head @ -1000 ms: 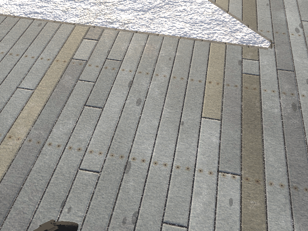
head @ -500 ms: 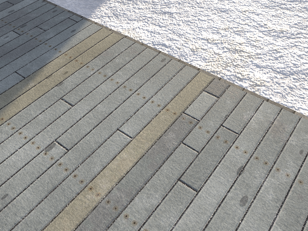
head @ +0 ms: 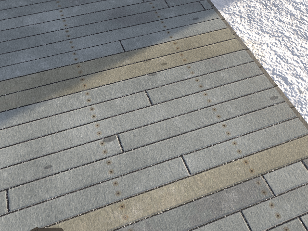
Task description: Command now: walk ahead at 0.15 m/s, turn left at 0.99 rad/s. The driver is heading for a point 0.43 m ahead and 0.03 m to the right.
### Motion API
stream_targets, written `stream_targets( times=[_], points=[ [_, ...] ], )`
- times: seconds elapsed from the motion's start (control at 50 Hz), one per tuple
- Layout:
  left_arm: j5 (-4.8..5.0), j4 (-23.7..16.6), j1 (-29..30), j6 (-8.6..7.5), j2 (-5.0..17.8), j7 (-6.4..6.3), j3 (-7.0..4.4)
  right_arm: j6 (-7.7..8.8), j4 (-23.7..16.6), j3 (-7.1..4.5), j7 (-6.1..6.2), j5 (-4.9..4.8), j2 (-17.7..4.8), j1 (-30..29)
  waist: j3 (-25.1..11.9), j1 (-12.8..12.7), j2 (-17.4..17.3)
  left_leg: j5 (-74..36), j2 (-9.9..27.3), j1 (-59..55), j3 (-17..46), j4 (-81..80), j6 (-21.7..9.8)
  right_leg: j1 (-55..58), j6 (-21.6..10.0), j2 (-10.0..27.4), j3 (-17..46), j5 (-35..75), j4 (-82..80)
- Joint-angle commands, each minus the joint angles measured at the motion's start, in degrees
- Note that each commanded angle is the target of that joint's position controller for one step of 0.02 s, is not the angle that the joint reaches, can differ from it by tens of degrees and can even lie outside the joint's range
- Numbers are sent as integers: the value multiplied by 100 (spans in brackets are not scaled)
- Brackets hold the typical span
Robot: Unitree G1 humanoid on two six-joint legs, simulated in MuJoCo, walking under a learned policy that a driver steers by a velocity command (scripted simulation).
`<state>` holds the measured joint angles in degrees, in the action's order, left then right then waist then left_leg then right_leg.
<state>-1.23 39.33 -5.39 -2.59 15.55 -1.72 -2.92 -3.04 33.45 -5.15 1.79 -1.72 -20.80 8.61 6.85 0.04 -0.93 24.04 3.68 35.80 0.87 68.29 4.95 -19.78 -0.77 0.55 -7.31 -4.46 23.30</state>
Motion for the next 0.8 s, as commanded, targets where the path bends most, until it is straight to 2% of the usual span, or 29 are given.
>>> stream_targets(
  times=[0.02,0.08,0.16,0.18,0.2,0.22,0.24,0.26,0.28,0.3,0.32,0.34,0.36,0.38,0.4,0.44,0.46,0.52,0.58,0.62,0.64,0.66,0.68,0.7,0.72,0.74,0.76,0.78,0.8],
  points=[
    [39,-306,469,-59,961,-9,-323,-26,-239,-7,-62,18,-107,673,-1482,236,579,-785,421,-696,178,-865,-130,784,-1297,1817,915,1887,-842],
    [115,-258,693,20,1080,30,-375,-126,-269,-80,-173,11,-292,358,-1282,219,682,-1284,330,-1274,-102,-1680,-337,494,-1081,1724,311,704,-909],
    [230,-124,484,94,1218,132,-462,-228,-444,-197,-304,26,-448,-118,-1073,91,675,-916,155,-1459,-461,-2708,-600,1002,-807,1894,54,175,-528],
    [276,-85,454,127,1195,145,-464,-226,-427,-232,-315,31,-432,-68,-1074,157,602,-1056,40,-1684,-581,-3182,-701,1065,-648,1865,-80,45,-225],
    [305,8,258,162,1075,167,-449,-215,-370,-295,-278,54,-492,81,-1103,190,413,-1309,-120,-2064,-581,-3607,-853,975,-414,1704,-259,-243,272],
    [245,158,-165,193,895,210,-405,-175,-283,-417,-188,108,-862,466,-1117,212,-520,-2887,174,-3028,274,-4320,-1194,185,-11,1227,-581,-819,1499],
    [11,-188,-126,202,709,216,-279,-112,-432,-510,-70,208,-1552,476,-1213,30,-2213,-4331,1700,-3940,2695,-4580,-2350,-1863,587,286,-700,-3282,3487],
    [71,-196,353,191,894,178,-327,61,-497,-387,-113,364,-1158,565,-1820,510,-1308,-4482,1960,-3683,2775,-4689,-2810,-2048,572,168,506,-3478,4600],
    [243,-156,374,229,962,167,-340,186,-410,-253,-131,372,-881,439,-1772,393,-822,-4284,1804,-3504,2051,-4665,-2531,-2042,433,324,655,-3052,4771],
    [264,-10,213,259,812,124,-310,258,-334,-165,-111,290,-592,174,-1648,199,-536,-3828,1477,-3338,1554,-4586,-2127,-1956,336,452,752,-2689,4500],
    [183,125,87,288,772,89,-285,272,-277,-42,-78,219,-261,-115,-1601,83,-461,-3559,1302,-3193,1198,-4575,-1855,-1781,366,528,794,-2381,4214],
    [142,283,-122,324,702,103,-267,289,-205,80,-43,263,-18,-323,-1624,-65,-543,-3707,1157,-2752,787,-4588,-1763,-1185,420,505,749,-2058,4116],
    [177,392,-316,353,643,129,-251,314,-147,142,-27,348,104,-442,-1608,-162,-580,-3664,1042,-2455,463,-4638,-1713,-746,471,441,734,-1825,3885],
    [221,416,-362,375,588,146,-221,341,-111,138,-14,404,82,-573,-1505,-189,-595,-3463,943,-2290,194,-4664,-1648,-479,495,412,733,-1649,3414],
    [238,353,-216,390,606,151,-201,350,-85,87,10,419,-70,-619,-1360,-107,-651,-3293,947,-2238,104,-4683,-1661,-402,509,371,654,-1558,3087],
    [252,187,5,419,733,162,-205,294,51,-35,71,381,-404,-396,-1228,96,-680,-3194,1261,-2453,298,-4692,-1865,-594,499,338,535,-1722,2919],
    [265,134,14,440,762,178,-210,258,100,-60,94,359,-438,-313,-1200,144,-652,-3140,1409,-2555,383,-4687,-1933,-682,483,368,514,-1834,2895],
    [278,41,-25,510,689,228,-213,207,191,-81,134,307,-352,-279,-1085,186,-663,-3067,1648,-2702,421,-4645,-1930,-809,405,439,420,-2029,2783],
    [276,-9,-174,550,596,297,-230,202,253,-133,154,246,-348,-394,-1091,94,-674,-3282,1702,-2782,205,-4421,-1759,-603,255,390,235,-2054,2357],
    [277,43,-464,558,528,345,-254,182,285,-163,172,149,-336,-569,-1173,-113,-615,-3254,1619,-2714,-128,-4029,-1467,-109,75,232,14,-1506,1519],
    [260,103,-671,553,564,335,-296,166,349,-164,177,97,-242,-535,-1178,-197,-453,-2872,1448,-2523,-422,-3590,-1175,286,-93,87,18,-964,887],
    [216,108,-862,524,925,268,-424,159,443,-168,160,134,-90,-241,-1127,-157,400,-1774,950,-1879,-886,-2525,-682,878,-427,379,903,636,219],
    [142,5,-1038,445,1786,168,-633,185,66,-58,134,372,232,-636,-1000,-114,2219,1055,-110,210,-1070,-726,-32,1880,-1447,1815,3420,3220,38],
    [-62,-64,-1340,309,1716,237,-591,255,-132,-55,128,347,113,-1295,-1589,-593,1691,1792,-585,787,67,280,-1,2148,-2251,2208,4144,3149,-265],
    [-56,-93,-1150,191,1610,254,-565,288,-93,-101,111,204,1,-1316,-1497,-456,1051,1394,-470,972,396,551,-104,2247,-2044,1975,3689,2751,-246],
    [100,-145,-831,145,1470,188,-559,317,0,-118,127,180,-10,-1204,-1327,-246,685,836,-391,1067,492,398,-162,2188,-1692,1624,3260,2488,-135],
    [260,-216,-527,187,1261,110,-499,326,91,-145,164,228,-73,-1114,-1248,-116,460,430,-317,1043,518,107,-157,2046,-1434,1434,2974,2299,-109],
    [326,-300,-363,245,1116,34,-451,337,109,-170,176,257,-115,-1054,-1269,-23,491,138,-309,765,548,-111,-145,1828,-1284,1282,2811,2294,-104],
    [322,-360,-348,303,1095,-16,-445,350,107,-158,150,246,-34,-990,-1359,33,566,-82,-413,571,515,-248,-108,1762,-1245,1160,2773,2333,-98]
  ],
)
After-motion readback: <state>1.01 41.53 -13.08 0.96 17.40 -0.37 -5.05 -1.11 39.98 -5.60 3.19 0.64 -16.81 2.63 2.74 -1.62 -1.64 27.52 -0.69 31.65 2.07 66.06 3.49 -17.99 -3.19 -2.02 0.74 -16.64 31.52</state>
